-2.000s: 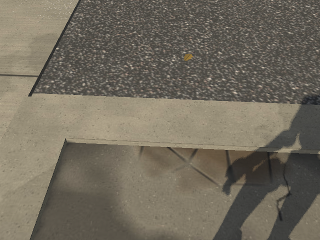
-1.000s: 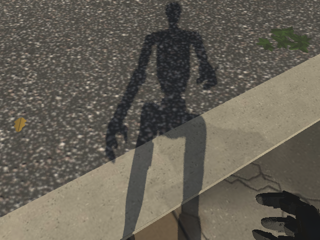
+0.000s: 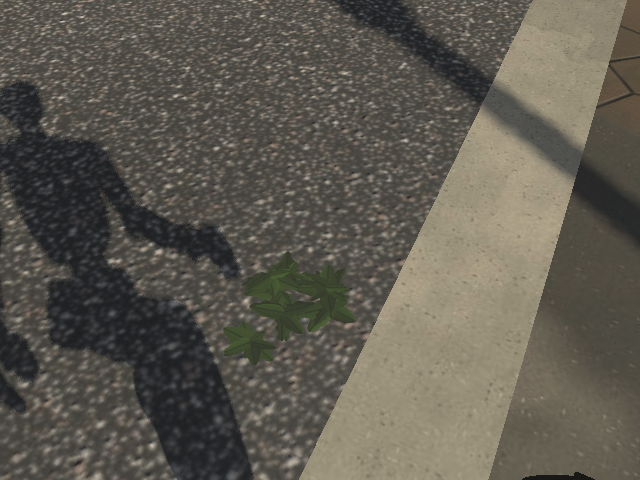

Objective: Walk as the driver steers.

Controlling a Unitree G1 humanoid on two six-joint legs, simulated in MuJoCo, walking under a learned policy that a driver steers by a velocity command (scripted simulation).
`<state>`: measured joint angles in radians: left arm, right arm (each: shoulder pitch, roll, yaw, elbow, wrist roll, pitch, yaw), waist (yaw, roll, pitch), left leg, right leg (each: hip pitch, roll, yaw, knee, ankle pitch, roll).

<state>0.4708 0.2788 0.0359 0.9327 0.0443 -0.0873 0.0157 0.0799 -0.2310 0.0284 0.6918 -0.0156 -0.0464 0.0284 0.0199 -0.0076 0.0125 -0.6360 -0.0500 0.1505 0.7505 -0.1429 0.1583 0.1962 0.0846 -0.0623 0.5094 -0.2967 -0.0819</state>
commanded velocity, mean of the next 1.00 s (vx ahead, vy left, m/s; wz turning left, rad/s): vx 0.53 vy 0.00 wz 0.67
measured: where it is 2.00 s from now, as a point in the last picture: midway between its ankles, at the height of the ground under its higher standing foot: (298, 315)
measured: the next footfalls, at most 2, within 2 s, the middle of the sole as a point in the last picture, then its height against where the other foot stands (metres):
right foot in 0.40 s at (376, 409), level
left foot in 0.80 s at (237, 373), level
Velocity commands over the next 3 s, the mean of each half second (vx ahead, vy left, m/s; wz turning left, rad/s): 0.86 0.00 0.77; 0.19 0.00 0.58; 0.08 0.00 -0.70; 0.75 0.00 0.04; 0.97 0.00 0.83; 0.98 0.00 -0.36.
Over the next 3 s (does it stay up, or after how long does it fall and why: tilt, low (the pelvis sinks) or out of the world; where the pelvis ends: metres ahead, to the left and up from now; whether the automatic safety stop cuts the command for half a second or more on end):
stays up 1.55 0.61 0.02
